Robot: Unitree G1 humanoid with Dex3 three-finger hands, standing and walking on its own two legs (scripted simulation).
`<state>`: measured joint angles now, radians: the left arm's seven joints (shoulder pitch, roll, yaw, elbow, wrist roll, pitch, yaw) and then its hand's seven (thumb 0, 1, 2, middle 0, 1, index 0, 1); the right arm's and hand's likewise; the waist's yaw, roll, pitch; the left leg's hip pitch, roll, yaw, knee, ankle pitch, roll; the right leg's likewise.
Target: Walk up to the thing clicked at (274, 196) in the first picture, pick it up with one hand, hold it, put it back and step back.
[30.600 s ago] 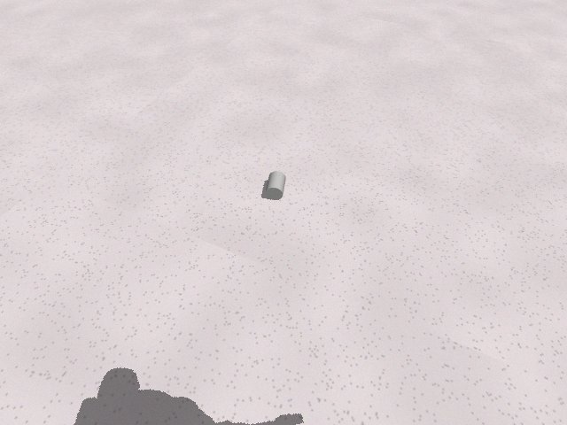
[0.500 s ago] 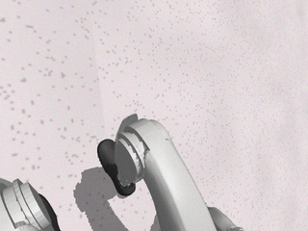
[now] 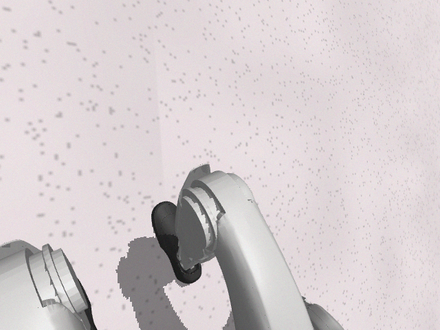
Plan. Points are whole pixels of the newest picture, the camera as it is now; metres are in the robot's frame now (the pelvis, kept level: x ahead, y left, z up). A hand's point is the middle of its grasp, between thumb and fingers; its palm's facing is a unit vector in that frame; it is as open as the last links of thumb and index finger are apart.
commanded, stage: settle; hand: left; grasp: from above
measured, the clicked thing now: out of the picture +0.54 +0.30 -0.28
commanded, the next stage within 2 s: go down in 0.32 s
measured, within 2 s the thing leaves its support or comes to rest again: neither
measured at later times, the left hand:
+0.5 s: hand out of the picture +0.53 +0.29 -0.13, palm faces -0.44 -0.08 -0.89, open 6.8 cm
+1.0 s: hand out of the picture +0.50 +0.33 +0.01, palm faces -0.44 -0.09 -0.89, open 11.8 cm
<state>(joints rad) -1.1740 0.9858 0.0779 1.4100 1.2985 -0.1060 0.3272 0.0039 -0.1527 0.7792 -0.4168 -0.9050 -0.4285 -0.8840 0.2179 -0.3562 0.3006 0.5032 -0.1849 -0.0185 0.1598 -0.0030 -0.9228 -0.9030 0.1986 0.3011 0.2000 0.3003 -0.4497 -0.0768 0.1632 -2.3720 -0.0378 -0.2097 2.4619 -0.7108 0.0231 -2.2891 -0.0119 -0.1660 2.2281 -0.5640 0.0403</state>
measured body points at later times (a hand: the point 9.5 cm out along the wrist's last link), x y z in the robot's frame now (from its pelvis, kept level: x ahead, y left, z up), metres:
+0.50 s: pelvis -0.01 +0.00 +0.02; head +0.26 +0.10 +0.37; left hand +0.55 +0.29 -0.08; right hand +0.04 -0.28 -0.04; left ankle +0.06 +0.11 -0.29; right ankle +0.14 -0.12 -0.29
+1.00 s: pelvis -0.01 -0.01 +0.09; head +0.23 +0.09 +0.47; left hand +0.52 +0.33 +0.06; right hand +0.07 -0.28 +0.00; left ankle +0.06 +0.11 -0.29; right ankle +0.14 -0.12 -0.29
